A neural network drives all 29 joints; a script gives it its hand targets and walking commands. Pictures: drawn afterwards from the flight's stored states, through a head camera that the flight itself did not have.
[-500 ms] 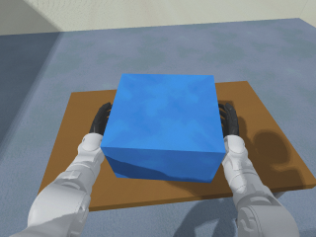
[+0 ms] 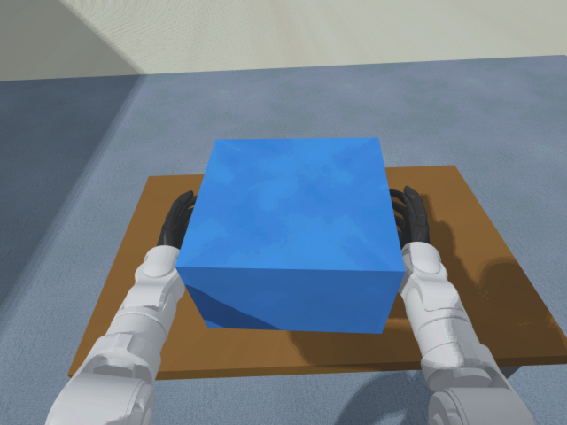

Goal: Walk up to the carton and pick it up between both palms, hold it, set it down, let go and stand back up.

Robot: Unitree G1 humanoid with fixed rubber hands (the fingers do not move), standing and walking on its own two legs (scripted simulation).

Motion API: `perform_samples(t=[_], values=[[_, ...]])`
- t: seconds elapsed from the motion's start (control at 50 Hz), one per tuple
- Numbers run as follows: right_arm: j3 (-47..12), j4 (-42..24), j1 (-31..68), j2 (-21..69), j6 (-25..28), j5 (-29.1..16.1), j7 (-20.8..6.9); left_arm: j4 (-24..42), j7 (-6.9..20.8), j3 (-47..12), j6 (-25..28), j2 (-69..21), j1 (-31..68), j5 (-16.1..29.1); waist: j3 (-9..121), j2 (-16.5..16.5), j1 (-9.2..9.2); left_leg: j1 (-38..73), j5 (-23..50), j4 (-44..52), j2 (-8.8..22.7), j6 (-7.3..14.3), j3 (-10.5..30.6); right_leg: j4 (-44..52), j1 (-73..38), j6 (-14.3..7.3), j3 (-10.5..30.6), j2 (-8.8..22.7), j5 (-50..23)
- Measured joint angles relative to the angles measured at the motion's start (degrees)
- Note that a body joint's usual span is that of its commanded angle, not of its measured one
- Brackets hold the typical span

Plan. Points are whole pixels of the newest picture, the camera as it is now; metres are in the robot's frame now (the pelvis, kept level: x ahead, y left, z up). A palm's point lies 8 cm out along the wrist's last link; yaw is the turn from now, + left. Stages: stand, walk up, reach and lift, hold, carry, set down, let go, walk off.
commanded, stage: reach and lift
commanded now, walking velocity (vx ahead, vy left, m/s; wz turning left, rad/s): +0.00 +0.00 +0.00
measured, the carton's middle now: (294, 231) +0.40 -0.06 +0.09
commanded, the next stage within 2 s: hold in 1.88 s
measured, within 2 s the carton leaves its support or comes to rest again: neither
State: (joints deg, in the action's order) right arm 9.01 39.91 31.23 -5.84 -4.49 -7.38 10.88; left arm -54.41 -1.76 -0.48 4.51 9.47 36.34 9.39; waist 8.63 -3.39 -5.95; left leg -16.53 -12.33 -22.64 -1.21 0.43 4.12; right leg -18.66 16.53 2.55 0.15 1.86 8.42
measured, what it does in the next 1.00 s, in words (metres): stands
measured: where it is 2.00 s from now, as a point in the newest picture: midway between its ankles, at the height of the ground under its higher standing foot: outside the picture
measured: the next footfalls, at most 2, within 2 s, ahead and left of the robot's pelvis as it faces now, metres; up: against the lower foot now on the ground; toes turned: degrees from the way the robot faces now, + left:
none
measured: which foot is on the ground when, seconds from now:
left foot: down 0.00-1.00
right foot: down 0.00-1.00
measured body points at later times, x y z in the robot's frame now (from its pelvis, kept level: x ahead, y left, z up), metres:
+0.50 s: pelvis +0.00 -0.01 +0.00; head -0.04 +0.00 +0.45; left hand +0.38 +0.13 +0.12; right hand +0.36 -0.23 +0.12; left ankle -0.02 +0.11 -0.75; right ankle +0.00 -0.15 -0.75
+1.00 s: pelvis -0.02 -0.01 +0.00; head -0.06 +0.01 +0.45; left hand +0.35 +0.16 +0.15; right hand +0.35 -0.20 +0.14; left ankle -0.02 +0.11 -0.75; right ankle +0.00 -0.15 -0.75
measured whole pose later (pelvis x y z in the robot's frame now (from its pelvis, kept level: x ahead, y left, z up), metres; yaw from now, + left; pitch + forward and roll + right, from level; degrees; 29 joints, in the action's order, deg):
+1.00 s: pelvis -0.02 -0.01 +0.00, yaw +0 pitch -3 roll +0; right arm 8.6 32.0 31.9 -6.0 -18.0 -6.8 7.0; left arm -14.5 1.2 13.5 -27.8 0.9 26.6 -7.4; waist 3.4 2.0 -2.9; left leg -5.9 -9.7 -18.6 -1.0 -0.1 4.6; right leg -15.3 6.1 2.0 0.1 1.6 6.2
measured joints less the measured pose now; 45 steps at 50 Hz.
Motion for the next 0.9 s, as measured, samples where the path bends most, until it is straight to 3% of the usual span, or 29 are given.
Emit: perform_samples(t=[0.22, 0.36, 0.54, 0.76, 0.9], values=[[-0.27, 0.39, 1.77, -0.75, -2.95, -0.03, -1.41, 12.33, 0.23, 6.77, -10.32, -2.73, -2.79, -6.77, -2.04, 2.17, 1.7, 5.99, 1.1, 3.07, 0.16, 0.05, -0.5, 3.43, -5.95, 0.02, 0.65, -0.12, -1.49], [-0.03, 0.39, 0.65, -1.29, -3.98, -0.53, -2.73, 17.85, -0.54, 6.98, -14.29, -4.34, -5.49, -8.36, -2.6, 3.02, 2.44, 7.21, 0.97, 3.03, 0.56, -0.22, -0.54, 3.77, -7.26, -0.27, 0.75, -0.55, -1.66], [-2.45, -4.34, -0.69, -3.3, -8.12, -2.61, -2.73, 26.19, -1.34, 8.22, -20.13, -6.63, -8.33, -9.94, -3.21, 2.33, 2.86, 8.49, 0.93, 3.2, 1.11, -0.73, -0.45, 3.48, -8.27, -0.79, 0.76, -1.13, -1.48], [-5.78, -10.71, -1.26, -3.32, -13.23, -3.45, -1.44, 39.14, 1.73, 12.73, -28.71, -8.46, -11.64, -14.19, -4.87, 3.54, 2.72, 11.04, 1.88, 4.35, 1.08, -1.05, 0.26, 3.83, -10.71, -1.08, 0.18, -1.1, -1.77], [-2.74, -9.43, -0.53, -0.94, -13.99, -0.82, -2.63, 40.41, 3.18, 13.94, -31.9, -8.62, -10.82, -16.22, -5.37, 5.02, 2.97, 11.14, 2.44, 4.16, 0.54, -0.82, 0.61, 3.54, -10.96, -0.84, -0.17, -0.59, -2.06]])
